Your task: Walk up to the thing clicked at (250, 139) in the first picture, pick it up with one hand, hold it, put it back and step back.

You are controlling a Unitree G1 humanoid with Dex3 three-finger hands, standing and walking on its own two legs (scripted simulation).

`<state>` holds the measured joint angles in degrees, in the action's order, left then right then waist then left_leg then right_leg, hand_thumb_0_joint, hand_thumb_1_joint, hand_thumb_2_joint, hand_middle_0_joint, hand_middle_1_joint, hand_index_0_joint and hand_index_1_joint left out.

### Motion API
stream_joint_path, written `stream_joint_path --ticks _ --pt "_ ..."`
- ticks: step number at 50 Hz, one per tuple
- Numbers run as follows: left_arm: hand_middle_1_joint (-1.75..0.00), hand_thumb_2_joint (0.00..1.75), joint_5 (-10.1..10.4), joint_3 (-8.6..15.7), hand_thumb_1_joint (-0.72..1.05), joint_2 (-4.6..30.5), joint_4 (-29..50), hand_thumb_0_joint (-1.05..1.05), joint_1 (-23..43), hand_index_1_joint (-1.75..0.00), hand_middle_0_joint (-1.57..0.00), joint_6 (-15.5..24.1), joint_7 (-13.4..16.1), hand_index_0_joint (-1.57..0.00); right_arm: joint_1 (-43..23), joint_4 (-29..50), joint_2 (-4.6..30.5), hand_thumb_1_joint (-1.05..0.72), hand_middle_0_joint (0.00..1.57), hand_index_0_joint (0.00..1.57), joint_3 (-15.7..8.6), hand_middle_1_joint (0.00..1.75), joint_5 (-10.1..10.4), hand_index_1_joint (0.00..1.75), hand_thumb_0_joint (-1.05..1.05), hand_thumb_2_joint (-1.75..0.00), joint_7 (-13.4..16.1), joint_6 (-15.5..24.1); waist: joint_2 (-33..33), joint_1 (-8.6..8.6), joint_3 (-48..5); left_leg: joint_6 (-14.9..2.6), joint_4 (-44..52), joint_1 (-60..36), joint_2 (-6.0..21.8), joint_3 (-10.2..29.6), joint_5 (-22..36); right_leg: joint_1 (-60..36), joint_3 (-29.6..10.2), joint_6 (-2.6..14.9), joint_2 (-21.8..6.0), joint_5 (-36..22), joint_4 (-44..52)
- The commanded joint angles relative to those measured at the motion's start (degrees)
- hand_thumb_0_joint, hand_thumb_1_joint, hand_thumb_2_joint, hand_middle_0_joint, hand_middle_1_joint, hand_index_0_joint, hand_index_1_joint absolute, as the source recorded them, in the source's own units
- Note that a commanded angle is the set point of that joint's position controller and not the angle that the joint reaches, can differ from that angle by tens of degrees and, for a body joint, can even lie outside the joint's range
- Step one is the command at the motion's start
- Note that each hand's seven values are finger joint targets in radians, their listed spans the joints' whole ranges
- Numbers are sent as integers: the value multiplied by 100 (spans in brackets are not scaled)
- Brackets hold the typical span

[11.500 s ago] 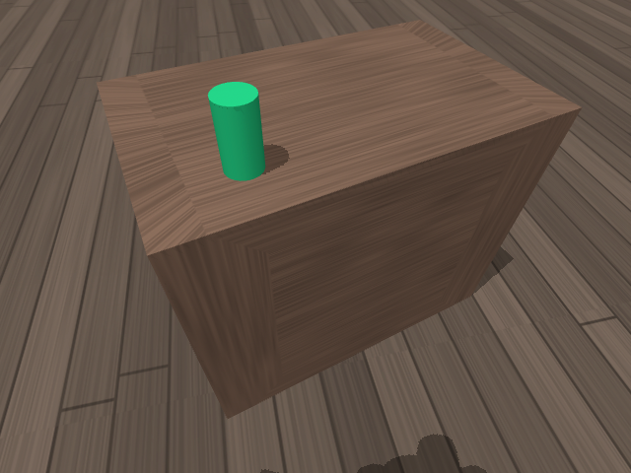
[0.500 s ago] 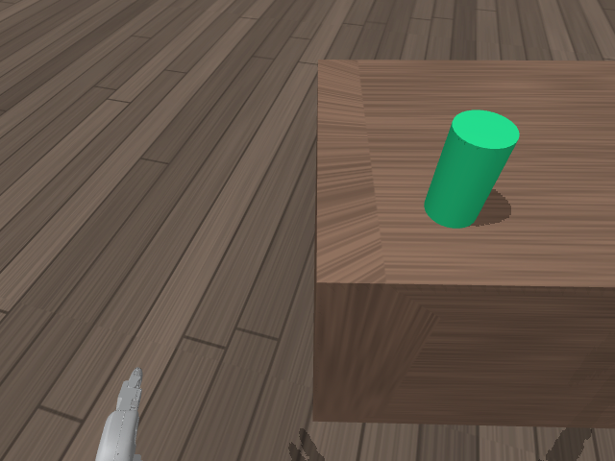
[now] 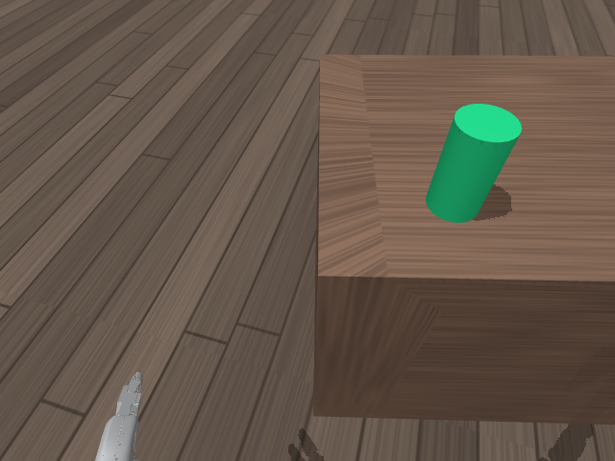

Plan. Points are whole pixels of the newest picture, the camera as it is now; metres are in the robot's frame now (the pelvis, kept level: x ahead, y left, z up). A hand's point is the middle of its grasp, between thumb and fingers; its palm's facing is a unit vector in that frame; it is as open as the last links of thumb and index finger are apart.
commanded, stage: approach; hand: right
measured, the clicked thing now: (467, 167) +0.49 -0.18 +0.12
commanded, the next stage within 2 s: close in in 0.34 s
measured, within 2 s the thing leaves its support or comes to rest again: neither
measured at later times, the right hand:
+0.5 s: hand (543, 204) +0.45 -0.27 +0.10, palm faces +0.06 +1.00 +0.04, open 17.3 cm
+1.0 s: hand (492, 184) +0.47 -0.21 +0.11, palm faces +0.12 +0.99 -0.01, open 17.7 cm
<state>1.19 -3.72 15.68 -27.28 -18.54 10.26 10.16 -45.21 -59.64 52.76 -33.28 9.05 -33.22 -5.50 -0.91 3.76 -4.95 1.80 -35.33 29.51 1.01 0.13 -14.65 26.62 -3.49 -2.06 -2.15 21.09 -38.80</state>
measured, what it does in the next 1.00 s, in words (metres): stands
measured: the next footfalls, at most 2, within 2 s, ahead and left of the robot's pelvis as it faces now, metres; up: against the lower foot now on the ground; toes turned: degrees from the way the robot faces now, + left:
none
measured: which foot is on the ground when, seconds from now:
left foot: down 0.00-1.00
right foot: down 0.00-1.00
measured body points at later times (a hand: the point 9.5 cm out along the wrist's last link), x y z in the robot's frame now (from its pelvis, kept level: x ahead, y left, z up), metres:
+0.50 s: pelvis -0.01 +0.00 -0.02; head +0.07 -0.02 +0.43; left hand +0.13 +0.26 -0.08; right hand +0.44 -0.32 +0.10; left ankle +0.03 +0.14 -0.72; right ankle -0.02 -0.14 -0.72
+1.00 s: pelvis -0.01 +0.00 -0.03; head +0.07 +0.00 +0.42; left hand +0.14 +0.26 -0.07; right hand +0.46 -0.26 +0.11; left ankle +0.03 +0.14 -0.72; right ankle -0.02 -0.14 -0.72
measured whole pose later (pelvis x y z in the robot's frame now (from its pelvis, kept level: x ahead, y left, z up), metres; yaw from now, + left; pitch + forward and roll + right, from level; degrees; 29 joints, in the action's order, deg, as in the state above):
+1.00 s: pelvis -0.01 +0.00 -0.03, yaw +1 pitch +14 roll +1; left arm 0.6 2.3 13.4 -14.8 -20.0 4.7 1.5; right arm -45.8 -53.1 25.8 -23.1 6.1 -9.6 9.2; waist -0.3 6.0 -5.5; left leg 2.1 -47.7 42.1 1.0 1.4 -19.3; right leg 38.1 -2.7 -2.0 -1.8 25.7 -50.1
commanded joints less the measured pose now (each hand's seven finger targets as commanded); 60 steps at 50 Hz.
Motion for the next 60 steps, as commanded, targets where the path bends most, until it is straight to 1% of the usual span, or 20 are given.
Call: stream_joint_path --ticks 1,5,9,11,18,23,26,29,32,35,37,40,45,49,50,53,54,56,58,60 --pt "-5 5 -12 261 -56 701 943 0 785 -6 -5 371 99 -5 -2352 1666 2119 55 5 5 -279 4 219 4 0 -3 -11 505 -965 -154 -2079 -269 202 -1119 -129 -179 1171 -668 228 192 201 -1781 421" --pt "-5 5 -54 323 -56 772 283 0 544 -6 -5 334 140 -5 -1924 1137 1524 52 6 5 23 4 318 4 0 -3 -69 494 -1003 -5 -1915 -288 172 -766 -186 -222 1203 -849 139 117 123 -2396 322" --pt "-6 4 -53 395 -55 864 688 0 829 -6 -6 441 158 -5 -2079 1218 993 50 6 6 356 4 326 4 0 -4 28 642 -652 163 -1706 -253 214 -637 -154 -211 871 -607 182 203 144 -1472 401" --pt "-6 4 -57 326 -55 753 446 0 344 -6 -6 444 125 -5 -1776 895 581 50 6 6 518 4 398 4 0 -4 87 747 -372 271 -1288 -212 227 -449 -166 -250 682 -403 162 241 143 -1168 428" --pt "-6 3 -124 340 -54 508 741 0 -198 -6 -6 457 -81 -6 -2054 1381 232 49 5 5 511 4 398 4 0 -5 590 1339 -625 359 -1533 -164 -155 -133 -135 -155 1007 -316 269 210 228 -1406 53" --pt "-6 4 -236 823 -55 874 787 0 319 -6 -6 432 -187 -6 -2828 2015 436 50 6 5 250 3 210 3 0 -3 1166 1819 -1235 260 -2409 -215 -617 168 -144 -85 1143 -324 198 107 187 -2016 -456" --pt "-6 5 -225 805 -56 867 1299 0 718 -6 -6 348 -267 -6 -2971 2032 236 51 5 5 243 4 91 4 0 -4 1525 2046 -950 199 -3141 -221 -763 -354 -149 -60 1400 -241 184 122 202 -2138 -637" --pt "-6 5 -199 386 -56 461 1625 0 743 -6 -6 171 -386 -6 -2721 1609 -164 53 5 5 397 4 -17 4 0 -4 1791 2056 -830 1 -3452 -233 -863 -897 -171 -83 1653 68 212 100 218 -2442 -658" --pt "-6 5 -172 657 -56 756 2367 0 720 -6 -6 65 -419 -6 -2985 2103 -64 52 5 5 407 4 -174 4 0 -4 2025 2108 -995 62 -4131 -234 -963 -1125 -198 -118 2011 -346 222 20 154 -3074 -689" --pt "-6 4 -159 848 -55 724 1275 0 -938 -6 -6 -271 -592 -7 -1418 568 -636 52 5 4 397 4 -209 4 0 -5 2194 1832 -482 181 -2468 -232 -778 -671 -251 -206 1852 160 262 21 173 -2860 -504" --pt "-6 4 -110 746 -55 545 2084 0 -171 -5 -6 -241 -711 -6 -2057 1429 -660 55 4 4 414 5 -223 5 0 -4 2245 1914 -458 228 -2571 -202 -783 -733 -188 -125 1868 301 335 89 159 -2427 -471" --pt "-6 3 -116 762 -54 344 1650 0 -279 -5 -6 -269 -840 -6 -2151 1290 -1293 60 4 4 745 5 -203 5 0 -4 2225 1887 -229 365 -1607 -214 -766 3 -202 -143 1302 591 320 175 136 -1805 -464" --pt "-6 4 -75 1259 -54 795 2450 0 131 -6 -6 -175 -802 -6 -2919 2027 -1290 59 3 3 984 5 -284 5 0 -5 2324 1925 -49 476 -2463 -147 -740 -211 -172 -70 1022 223 353 287 176 -1242 -533" --pt "-6 4 -47 968 -55 477 2108 0 -372 -6 -6 -223 -803 -6 -3070 2137 -1408 59 3 3 1027 5 -223 5 0 -5 2379 1829 -422 386 -2829 -172 -804 -264 -160 -89 1320 -68 350 227 216 -1644 -613" --pt "-6 4 -40 1068 -55 585 2094 0 -357 -6 -5 -229 -794 -6 -3034 2070 -1313 59 3 3 974 5 -229 5 0 -5 2414 1790 -428 418 -2935 -180 -807 -224 -168 -115 1335 -141 323 216 204 -1742 -600" --pt "-4 9 -77 894 -61 443 2213 0 -311 -7 -5 -258 -827 -3 -3114 2198 -1352 53 3 3 942 6 -294 6 0 -8 2623 1761 -532 253 -2968 -200 -791 -356 -156 -127 1327 -148 343 157 201 -1849 -543" --pt "-4 9 -73 884 -61 416 2003 0 -307 -7 -5 -287 -831 -3 -2986 2073 -1353 54 4 4 934 5 -311 6 0 -7 2696 1726 -604 143 -2591 -205 -748 -288 -164 -141 1206 29 356 151 208 -1765 -498" --pt "-5 9 -88 930 -61 366 1599 0 -519 -7 -5 -350 -879 -3 -2588 1635 -1442 58 6 6 906 4 -355 4 0 -3 2779 1683 -582 135 -2091 -209 -688 -144 -161 -124 982 308 375 165 213 -1473 -426" --pt "-5 6 -107 1129 -57 625 2186 0 107 -6 -5 -307 -875 -5 -2768 1945 -1414 59 15 15 893 5 -389 5 0 0 2850 1712 -428 152 -2419 -192 -659 -351 -148 -86 982 267 398 187 201 -1340 -404" --pt "-5 6 -116 982 -57 462 2009 0 48 -6 -5 -331 -890 -5 -2825 1796 -1545 61 25 25 994 13 -428 13 0 -2 2881 1705 -300 162 -2126 -184 -640 -322 -168 -110 823 475 375 202 186 -1156 -348"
